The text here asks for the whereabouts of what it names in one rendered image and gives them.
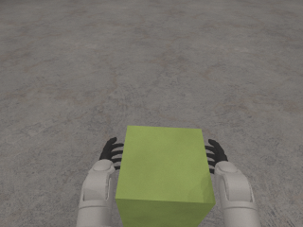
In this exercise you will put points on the right robot forearm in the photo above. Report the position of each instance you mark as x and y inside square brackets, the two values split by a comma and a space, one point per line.
[237, 198]

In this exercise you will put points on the left robot forearm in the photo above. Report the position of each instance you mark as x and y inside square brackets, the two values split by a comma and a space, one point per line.
[97, 196]

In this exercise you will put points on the carton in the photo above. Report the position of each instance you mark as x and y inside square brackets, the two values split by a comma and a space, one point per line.
[164, 178]

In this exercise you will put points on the robot left hand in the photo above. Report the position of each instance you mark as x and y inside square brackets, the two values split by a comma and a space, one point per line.
[107, 152]

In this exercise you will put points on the robot right hand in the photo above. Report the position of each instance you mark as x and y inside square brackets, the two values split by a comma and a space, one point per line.
[218, 155]

